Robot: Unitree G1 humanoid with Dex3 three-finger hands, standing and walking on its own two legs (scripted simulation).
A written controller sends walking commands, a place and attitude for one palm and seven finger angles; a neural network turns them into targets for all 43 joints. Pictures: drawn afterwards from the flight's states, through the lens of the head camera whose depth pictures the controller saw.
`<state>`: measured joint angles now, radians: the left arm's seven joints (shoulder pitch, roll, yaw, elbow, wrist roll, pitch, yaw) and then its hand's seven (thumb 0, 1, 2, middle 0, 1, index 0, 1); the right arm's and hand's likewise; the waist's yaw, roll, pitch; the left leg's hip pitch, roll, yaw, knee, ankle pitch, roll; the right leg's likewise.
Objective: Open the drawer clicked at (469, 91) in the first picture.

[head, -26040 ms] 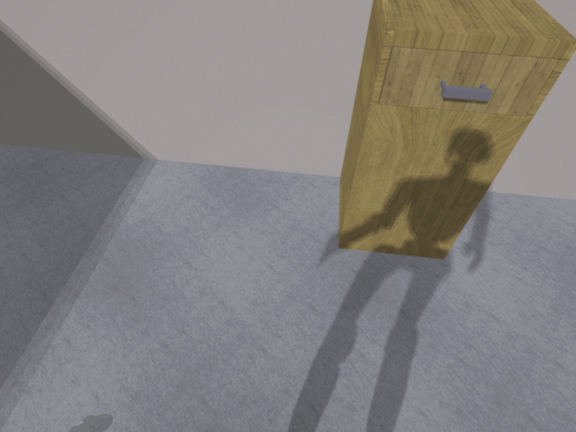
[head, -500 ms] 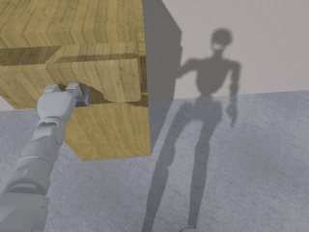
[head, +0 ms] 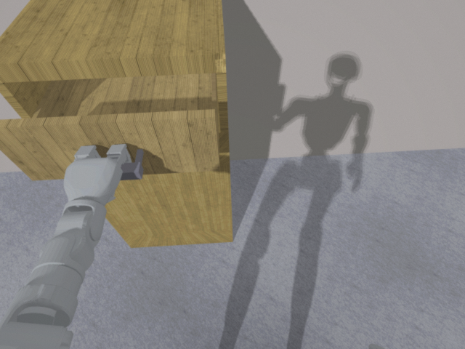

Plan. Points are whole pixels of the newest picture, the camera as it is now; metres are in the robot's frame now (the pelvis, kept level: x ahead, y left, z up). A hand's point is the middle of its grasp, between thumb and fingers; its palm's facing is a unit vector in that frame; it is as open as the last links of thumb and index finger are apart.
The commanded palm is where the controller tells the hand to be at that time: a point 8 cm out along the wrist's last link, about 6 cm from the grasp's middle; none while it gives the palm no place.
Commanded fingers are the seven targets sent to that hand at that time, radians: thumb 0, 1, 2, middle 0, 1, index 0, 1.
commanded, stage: pull the drawer open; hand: left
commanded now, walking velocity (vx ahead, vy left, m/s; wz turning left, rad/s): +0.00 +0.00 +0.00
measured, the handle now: (110, 163) +0.44 +0.25 +0.05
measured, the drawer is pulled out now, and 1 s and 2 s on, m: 0.12 0.17 0.25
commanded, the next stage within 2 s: none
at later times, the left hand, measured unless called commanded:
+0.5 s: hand (104, 204) +0.36 +0.25 +0.02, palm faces +0.01 -0.02 -1.00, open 5.6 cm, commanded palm +0.32 +0.26 +0.06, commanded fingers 0.00 0.90 0.90 -0.40 -1.35 -0.40 -1.35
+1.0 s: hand (101, 216) +0.34 +0.25 +0.02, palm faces +0.01 -0.03 -1.00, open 5.5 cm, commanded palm +0.29 +0.26 +0.06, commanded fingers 0.00 0.90 0.90 -0.40 -1.35 -0.40 -1.35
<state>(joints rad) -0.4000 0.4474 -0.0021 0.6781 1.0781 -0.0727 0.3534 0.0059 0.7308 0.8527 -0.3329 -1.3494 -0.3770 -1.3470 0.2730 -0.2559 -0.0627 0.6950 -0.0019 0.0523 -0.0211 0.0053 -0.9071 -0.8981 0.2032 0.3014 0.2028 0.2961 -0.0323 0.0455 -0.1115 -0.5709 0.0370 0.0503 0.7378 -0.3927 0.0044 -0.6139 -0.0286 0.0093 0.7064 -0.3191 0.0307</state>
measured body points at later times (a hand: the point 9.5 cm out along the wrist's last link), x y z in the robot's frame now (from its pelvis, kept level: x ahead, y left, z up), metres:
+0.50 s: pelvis +0.00 -0.01 +0.00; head +0.06 -0.02 +0.45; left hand +0.36 +0.25 +0.07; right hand +0.12 -0.27 -0.12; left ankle -0.02 +0.11 -0.71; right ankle +0.01 -0.14 -0.71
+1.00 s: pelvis +0.01 -0.01 +0.01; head +0.05 -0.03 +0.45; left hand +0.33 +0.24 +0.07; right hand +0.14 -0.27 -0.12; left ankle -0.02 +0.11 -0.71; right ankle +0.01 -0.14 -0.71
